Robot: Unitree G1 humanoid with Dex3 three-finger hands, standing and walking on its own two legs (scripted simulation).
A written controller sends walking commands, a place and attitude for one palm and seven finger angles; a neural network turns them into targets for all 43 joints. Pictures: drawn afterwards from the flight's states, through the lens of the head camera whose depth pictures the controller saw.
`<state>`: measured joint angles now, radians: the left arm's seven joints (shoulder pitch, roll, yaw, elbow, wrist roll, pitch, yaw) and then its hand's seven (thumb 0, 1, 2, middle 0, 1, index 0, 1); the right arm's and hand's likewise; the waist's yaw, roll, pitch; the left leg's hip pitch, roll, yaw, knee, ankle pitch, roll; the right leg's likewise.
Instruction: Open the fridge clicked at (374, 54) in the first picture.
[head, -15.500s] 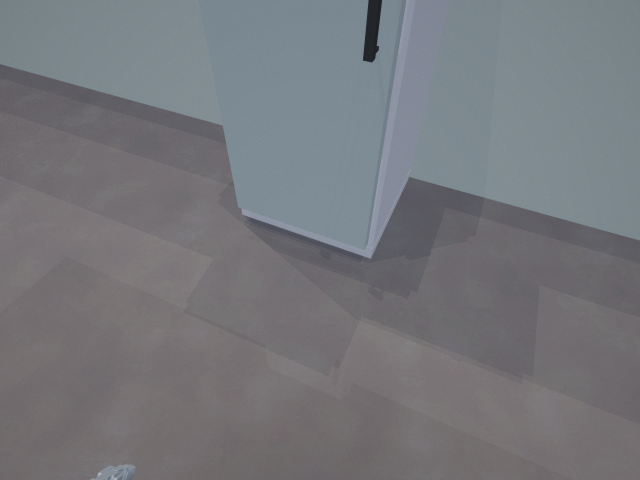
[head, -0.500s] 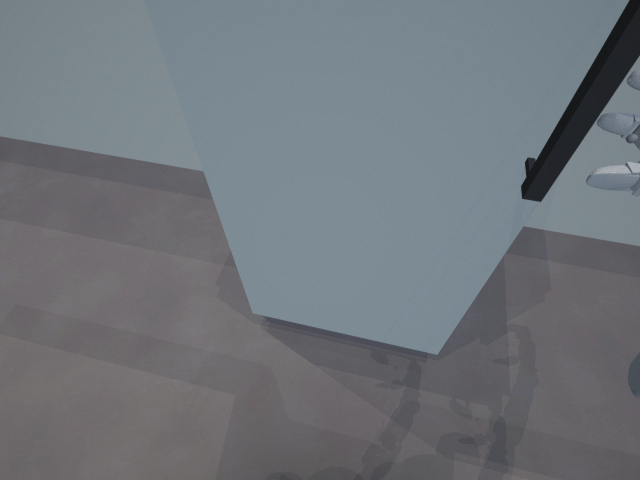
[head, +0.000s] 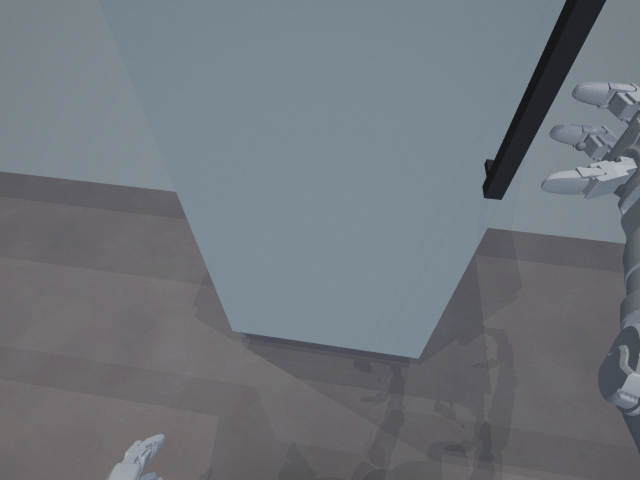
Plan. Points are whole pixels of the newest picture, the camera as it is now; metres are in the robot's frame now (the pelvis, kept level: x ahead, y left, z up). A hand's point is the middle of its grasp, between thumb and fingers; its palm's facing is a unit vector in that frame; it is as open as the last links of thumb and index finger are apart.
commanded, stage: move the hooked fingers beside the handle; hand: right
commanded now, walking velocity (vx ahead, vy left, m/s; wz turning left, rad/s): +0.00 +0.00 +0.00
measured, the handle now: (532, 90) +0.53 -0.18 +0.23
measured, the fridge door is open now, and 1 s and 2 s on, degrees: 0 0 0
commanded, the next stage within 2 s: feel for the door with the fingertips in 0.06 s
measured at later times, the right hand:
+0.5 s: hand (548, 141) +0.48 -0.20 +0.20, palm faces +0.01 +1.00 +0.03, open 14.0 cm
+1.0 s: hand (543, 131) +0.49 -0.19 +0.20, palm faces +0.04 +1.00 +0.01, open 14.0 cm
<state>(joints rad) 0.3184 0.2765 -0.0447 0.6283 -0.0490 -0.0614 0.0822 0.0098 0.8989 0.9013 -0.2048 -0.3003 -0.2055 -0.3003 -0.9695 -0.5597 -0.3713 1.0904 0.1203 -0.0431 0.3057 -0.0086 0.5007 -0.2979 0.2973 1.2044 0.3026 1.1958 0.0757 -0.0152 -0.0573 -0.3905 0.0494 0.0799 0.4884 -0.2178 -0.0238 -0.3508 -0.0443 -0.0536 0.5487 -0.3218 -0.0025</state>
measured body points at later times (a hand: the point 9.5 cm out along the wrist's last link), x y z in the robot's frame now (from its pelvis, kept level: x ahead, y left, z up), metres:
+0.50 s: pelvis +0.00 +0.00 +0.00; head +0.04 +0.00 +0.45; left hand +0.02 +0.27 -0.11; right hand +0.47 -0.25 +0.20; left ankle +0.01 +0.14 -0.73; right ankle -0.03 -0.11 -0.73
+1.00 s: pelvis -0.01 +0.00 +0.00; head +0.04 +0.00 +0.45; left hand +0.02 +0.28 -0.12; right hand +0.48 -0.25 +0.20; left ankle +0.01 +0.14 -0.73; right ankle -0.03 -0.11 -0.73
